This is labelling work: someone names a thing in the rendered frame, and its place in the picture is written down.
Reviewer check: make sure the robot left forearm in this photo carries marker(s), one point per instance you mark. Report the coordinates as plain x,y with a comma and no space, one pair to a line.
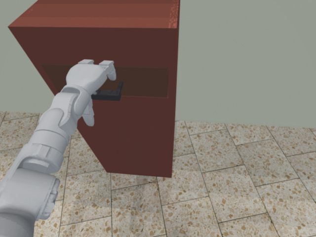
45,149

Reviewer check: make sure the cabinet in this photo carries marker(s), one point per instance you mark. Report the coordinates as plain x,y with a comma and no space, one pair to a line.
136,134

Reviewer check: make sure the drawer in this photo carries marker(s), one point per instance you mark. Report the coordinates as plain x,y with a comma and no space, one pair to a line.
137,80

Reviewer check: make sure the left robot upper arm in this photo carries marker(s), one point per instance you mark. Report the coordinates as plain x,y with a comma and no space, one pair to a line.
29,196

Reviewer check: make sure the handle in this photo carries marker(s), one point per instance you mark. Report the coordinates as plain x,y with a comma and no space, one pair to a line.
113,95

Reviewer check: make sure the robot left hand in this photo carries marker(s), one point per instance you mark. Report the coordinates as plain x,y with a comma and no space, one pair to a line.
90,77

